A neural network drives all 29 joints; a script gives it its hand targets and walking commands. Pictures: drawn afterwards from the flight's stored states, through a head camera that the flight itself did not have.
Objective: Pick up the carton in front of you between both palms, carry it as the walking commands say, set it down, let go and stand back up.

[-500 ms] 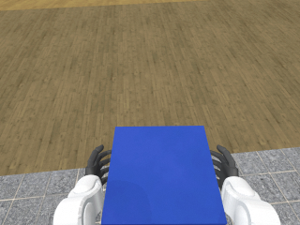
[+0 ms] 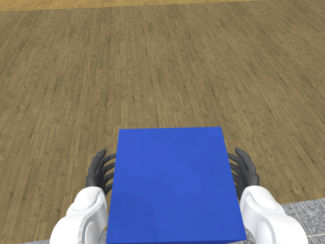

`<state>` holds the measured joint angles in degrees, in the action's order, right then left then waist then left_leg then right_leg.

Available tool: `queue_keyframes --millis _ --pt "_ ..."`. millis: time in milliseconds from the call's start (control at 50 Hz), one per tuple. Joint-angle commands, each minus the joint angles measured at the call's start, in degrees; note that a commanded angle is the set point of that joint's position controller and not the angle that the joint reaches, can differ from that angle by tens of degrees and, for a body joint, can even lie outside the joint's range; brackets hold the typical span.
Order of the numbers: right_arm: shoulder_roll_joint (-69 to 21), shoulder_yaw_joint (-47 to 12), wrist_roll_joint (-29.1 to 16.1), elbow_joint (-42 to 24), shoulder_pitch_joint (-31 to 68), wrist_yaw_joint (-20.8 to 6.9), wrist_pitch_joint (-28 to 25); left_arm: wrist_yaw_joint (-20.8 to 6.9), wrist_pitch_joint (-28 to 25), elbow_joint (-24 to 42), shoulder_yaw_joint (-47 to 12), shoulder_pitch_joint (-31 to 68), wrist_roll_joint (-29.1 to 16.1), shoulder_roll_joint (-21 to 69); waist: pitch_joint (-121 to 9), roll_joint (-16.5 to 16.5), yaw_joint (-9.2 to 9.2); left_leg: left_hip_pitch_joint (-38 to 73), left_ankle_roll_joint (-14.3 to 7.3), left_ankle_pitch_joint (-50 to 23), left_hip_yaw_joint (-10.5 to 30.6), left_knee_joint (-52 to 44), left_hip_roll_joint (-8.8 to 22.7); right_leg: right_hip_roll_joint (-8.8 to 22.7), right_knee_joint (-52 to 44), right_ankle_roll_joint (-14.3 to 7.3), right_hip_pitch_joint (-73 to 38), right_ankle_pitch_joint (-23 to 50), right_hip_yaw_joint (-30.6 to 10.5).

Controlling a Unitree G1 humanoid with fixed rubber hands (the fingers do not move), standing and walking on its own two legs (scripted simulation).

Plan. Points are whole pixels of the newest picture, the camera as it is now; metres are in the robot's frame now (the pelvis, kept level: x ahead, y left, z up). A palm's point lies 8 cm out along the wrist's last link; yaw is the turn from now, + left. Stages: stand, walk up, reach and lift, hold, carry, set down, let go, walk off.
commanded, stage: carry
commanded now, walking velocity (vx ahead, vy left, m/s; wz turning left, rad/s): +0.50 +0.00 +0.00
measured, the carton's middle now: (170, 193) +0.24 +0.00 +0.04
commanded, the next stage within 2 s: none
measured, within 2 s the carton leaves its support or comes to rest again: neither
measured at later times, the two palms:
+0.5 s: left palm (126, 67) +0.66 +0.14 +0.14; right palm (214, 66) +0.66 -0.17 +0.14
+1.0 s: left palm (133, 29) +1.01 +0.15 +0.14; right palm (197, 28) +1.02 -0.15 +0.14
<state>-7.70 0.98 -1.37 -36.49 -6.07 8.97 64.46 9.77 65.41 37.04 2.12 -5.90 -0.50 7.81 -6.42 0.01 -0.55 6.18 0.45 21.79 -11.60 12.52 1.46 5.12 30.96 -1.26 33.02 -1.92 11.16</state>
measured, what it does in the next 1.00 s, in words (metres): walks ahead: right foot, then left foot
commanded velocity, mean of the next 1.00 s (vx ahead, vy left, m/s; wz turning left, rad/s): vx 0.50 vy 0.00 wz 0.00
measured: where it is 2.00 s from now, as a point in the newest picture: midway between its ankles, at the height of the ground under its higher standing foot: (156, 112)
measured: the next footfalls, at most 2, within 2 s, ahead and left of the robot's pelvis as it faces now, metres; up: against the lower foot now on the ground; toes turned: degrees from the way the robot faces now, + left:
right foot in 0.04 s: +0.22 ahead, -0.11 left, +0.00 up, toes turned -11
left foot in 0.52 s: +0.54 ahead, +0.09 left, +0.01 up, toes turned +7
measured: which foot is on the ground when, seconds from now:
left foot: down 0.00-0.08, up 0.10-0.50, down 0.52-0.96, up 0.98-1.00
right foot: up 0.00-0.02, down 0.04-0.56, up 0.58-0.92, down 0.94-1.00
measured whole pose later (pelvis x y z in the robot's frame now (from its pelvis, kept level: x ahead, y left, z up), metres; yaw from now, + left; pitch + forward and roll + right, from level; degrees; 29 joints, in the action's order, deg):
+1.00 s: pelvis +0.67 -0.02 +0.01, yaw +1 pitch +5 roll -2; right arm -5.9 14.4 -1.5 -17.5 27.0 12.0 61.0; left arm 12.5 60.9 14.8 13.7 29.6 0.1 7.6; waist 3.1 -1.5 2.9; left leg -17.9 -2.6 28.7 -1.3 60.9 2.0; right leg -1.7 41.5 -4.0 33.6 -20.4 9.2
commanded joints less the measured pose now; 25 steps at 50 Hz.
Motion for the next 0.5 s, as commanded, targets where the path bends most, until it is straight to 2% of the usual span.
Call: queue_keyframes --millis 0,20,40,60,80,100,120,140,160,180,220,280,360,440,460,480 --pt "-27.22 -28.32 -9.73 -7.26 21.95 0.97 0.56 0.06 -0.16 7.16 -30.39 22.05 -11.47 27.87 -3.11 -8.87 0.71 -2.18 -5.17 -45.82 -0.69 9.88 11.28 -4.88 -2.52 -1.66 -12.04 -2.67 4.52" --pt "-25.46 -27.92 -9.76 -7.57 23.23 1.57 1.06 0.58 0.21 6.48 -29.33 22.85 -11.51 26.33 -7.27 -5.98 1.59 -6.2 -3.76 -45.89 -2.77 21.62 8.53 -7.25 -3.66 -1.78 -22.99 -6.24 5.4" --pt "-23.51 -27.5 -9.93 -7.95 25.44 2.24 1.62 1.12 0.66 6.16 -28.13 23.34 -11.38 24.68 -12.51 -1.48 3.45 -15.22 -2.88 -33.76 -1.77 35.0 6.93 -0.34 -4.02 -2.44 -34.68 -12.03 -4.08" --pt "-23.42 -27.77 -10.77 -9.58 27.15 2.51 2.48 1.61 1.09 5.94 -27.13 25.76 -11.91 23.34 -17.93 14.95 4.01 -33.18 0.13 -16.1 0.83 54.59 -0.99 16.01 -11.84 -11.19 -46.73 -23.86 -34.33" --pt "-23.42 -27.86 -11.63 -9.73 28.84 2.68 2.96 1.66 1.5 6.16 -27.17 26.33 -12.8 23.97 -15.42 17.49 3.68 -42.25 -1.11 3.63 7.72 63.35 -3.49 18.43 -18.74 -13.02 -46.66 -15.87 -43.25" --pt "-25.46 -27.47 -11.61 -7.71 30.76 2.91 3.17 1.56 1.73 6.54 -26.97 29.21 -13.44 24.71 -14.86 12.87 2.9 -44.43 -3.23 2.91 11.34 68.13 0.41 17.4 -16.14 -12.16 -44.58 -7.4 -35.55" --pt "-26.89 -26.35 -10.99 -6.4 32.68 2.87 2.97 1.39 1.55 5.76 -27.23 31.92 -13.55 26.23 -15.09 6.9 2.47 -44.17 -4.25 0.23 11.89 67.16 2.47 15.88 -14.15 -10.83 -41.16 -0.81 -29.75" --pt "-27.64 -25.59 -10.36 -4.45 34.61 2.82 2.74 1.1 1.35 4.87 -27.64 35.25 -13.92 27.55 -13.86 2.3 1.84 -42.98 -4.5 -2.8 12.39 63.07 4.39 14.35 -14.31 -8.85 -36.73 1.38 -24.49" --pt "-27.95 -24.91 -9.65 -2.38 36.21 2.78 2.51 0.87 1.07 3.56 -27.78 38.15 -13.76 28.24 -13.64 2.7 1.38 -41.29 -4.5 -5.03 12.38 59.21 5.15 12.88 -15.15 -7.18 -33.49 -1.2 -20.49" --pt "-27.92 -24.69 -8.75 -0.28 38.38 2.83 2.26 0.72 0.83 1.28 -27.25 40.12 -13.42 28.17 -13.94 4.18 1.62 -40.65 -4.51 -6.43 10.97 57.66 4.51 11.76 -15.58 -6.8 -31.96 -2.88 -17.82" --pt "-27.87 -23.27 -7.03 5.04 41.82 3.26 1.88 0.87 0.52 -3.39 -25.96 43.4 -12.52 26.82 -12.8 6.19 1.82 -42.65 -4.14 -8.14 9.63 53.53 4.39 10.85 -17.08 -7.63 -30.3 -5.94 -15.02" --pt "-28.12 -21.16 -5.06 11.49 47.85 3.98 1.16 1.32 -0.2 -9.93 -23.92 48.87 -10.95 27.12 -10.05 6.42 2.26 -47.72 -2.78 -11.64 7.95 45.84 4.64 10.35 -18.55 -9.33 -31.46 -4.66 -12.85" --pt "-30.38 -19.81 -5.28 17.47 55.86 4.31 -0.13 1.99 -1.51 -16.98 -21.35 55.89 -9.38 29.38 -7.96 6.06 3.17 -49.04 -2.54 -15.75 5.25 34.86 3.65 8.19 -16.65 -9.66 -34.49 2.36 -9.02" --pt "-31.78 -17.73 -5.32 22.52 63.34 4.33 -1.64 2.7 -2.99 -22.82 -19.28 62.86 -8.1 31.27 -7.15 7.43 3.61 -44.82 -4.52 -16.84 3.27 26.02 1.86 7.81 -13.18 -8.35 -37.1 9.94 -6.88" --pt "-32.11 -17.16 -5.37 23.44 64.52 4.31 -2.03 2.83 -3.37 -23.6 -19.03 64.63 -8.0 31.9 -7.45 8.07 3.24 -42.02 -5.31 -16.32 2.49 24.03 0.9 7.69 -11.36 -7.59 -37.41 13.53 -6.0" --pt "-32.41 -16.67 -5.47 24.16 65.58 4.29 -2.38 2.93 -3.72 -24.26 -18.95 66.0 -7.98 32.6 -8.99 8.75 1.86 -36.79 -6.26 -14.46 1.1 22.99 -0.89 7.59 -7.31 -6.68 -37.1 21.7 -4.77"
